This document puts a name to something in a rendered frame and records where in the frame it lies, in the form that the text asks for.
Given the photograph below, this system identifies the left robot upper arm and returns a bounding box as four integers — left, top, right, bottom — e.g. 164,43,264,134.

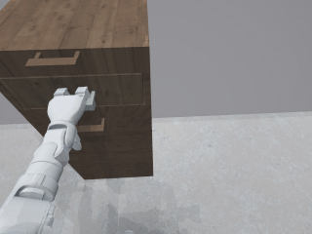
0,196,56,234

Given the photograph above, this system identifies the robot left forearm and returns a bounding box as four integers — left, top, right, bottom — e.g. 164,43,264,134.
0,120,76,218

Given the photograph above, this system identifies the handle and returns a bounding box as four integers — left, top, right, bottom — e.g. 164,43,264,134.
85,91,96,111
25,58,81,75
75,125,106,137

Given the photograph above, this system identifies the drawer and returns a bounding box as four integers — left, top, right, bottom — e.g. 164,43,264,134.
0,72,144,109

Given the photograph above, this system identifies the left robot hand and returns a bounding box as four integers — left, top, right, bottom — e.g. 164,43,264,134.
47,87,91,150

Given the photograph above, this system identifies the cabinet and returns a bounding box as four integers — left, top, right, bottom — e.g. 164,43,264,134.
0,0,154,180

